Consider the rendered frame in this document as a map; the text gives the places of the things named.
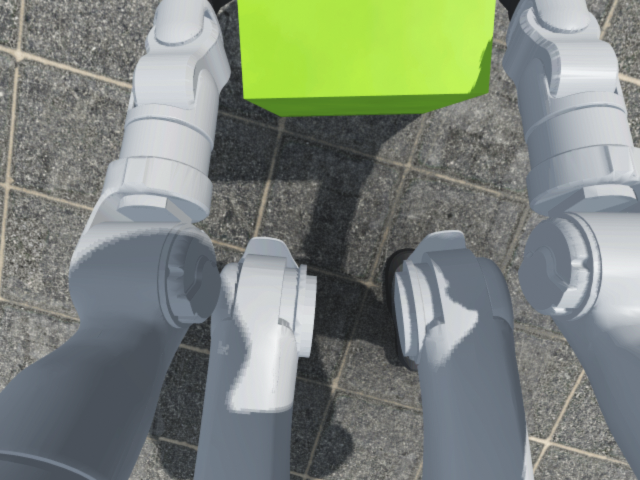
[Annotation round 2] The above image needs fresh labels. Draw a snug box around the robot left forearm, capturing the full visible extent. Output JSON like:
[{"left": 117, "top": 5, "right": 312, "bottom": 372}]
[{"left": 69, "top": 0, "right": 231, "bottom": 309}]

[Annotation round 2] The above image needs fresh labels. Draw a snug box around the carton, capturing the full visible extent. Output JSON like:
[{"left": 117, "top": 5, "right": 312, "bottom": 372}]
[{"left": 237, "top": 0, "right": 496, "bottom": 117}]

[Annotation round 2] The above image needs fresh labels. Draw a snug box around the robot right forearm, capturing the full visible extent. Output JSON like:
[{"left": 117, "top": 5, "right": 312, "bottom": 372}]
[{"left": 502, "top": 0, "right": 640, "bottom": 217}]

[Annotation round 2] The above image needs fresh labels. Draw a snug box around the robot right upper arm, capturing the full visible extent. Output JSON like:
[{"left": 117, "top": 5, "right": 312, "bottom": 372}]
[{"left": 518, "top": 212, "right": 640, "bottom": 480}]

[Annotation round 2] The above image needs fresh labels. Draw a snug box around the robot right hand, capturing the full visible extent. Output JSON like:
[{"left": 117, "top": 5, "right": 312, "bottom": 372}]
[{"left": 499, "top": 0, "right": 520, "bottom": 21}]

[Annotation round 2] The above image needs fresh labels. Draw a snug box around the left robot shin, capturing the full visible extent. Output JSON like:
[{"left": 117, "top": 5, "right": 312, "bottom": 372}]
[{"left": 211, "top": 237, "right": 299, "bottom": 339}]

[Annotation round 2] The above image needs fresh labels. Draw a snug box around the right robot foot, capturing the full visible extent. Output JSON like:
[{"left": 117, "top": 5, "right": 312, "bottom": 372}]
[{"left": 385, "top": 248, "right": 419, "bottom": 372}]

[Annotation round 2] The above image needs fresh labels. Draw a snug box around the robot left upper arm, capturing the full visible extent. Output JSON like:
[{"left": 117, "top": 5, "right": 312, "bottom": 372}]
[{"left": 0, "top": 222, "right": 222, "bottom": 480}]

